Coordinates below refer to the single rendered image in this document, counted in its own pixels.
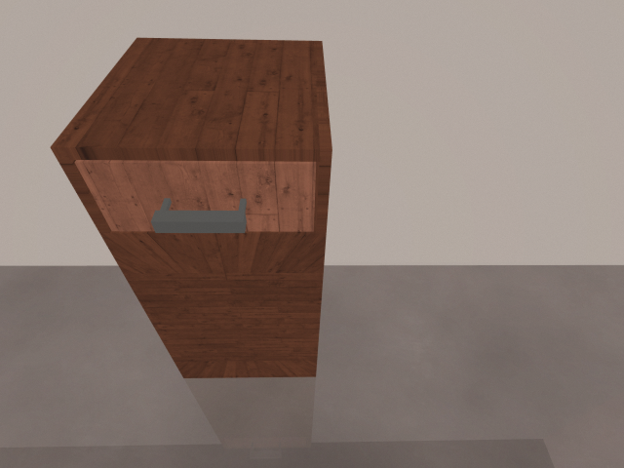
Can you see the cabinet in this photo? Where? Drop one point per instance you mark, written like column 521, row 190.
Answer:
column 224, row 304

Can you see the drawer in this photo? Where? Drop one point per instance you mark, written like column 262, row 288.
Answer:
column 280, row 195

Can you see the handle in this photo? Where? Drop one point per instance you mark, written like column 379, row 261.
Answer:
column 165, row 221

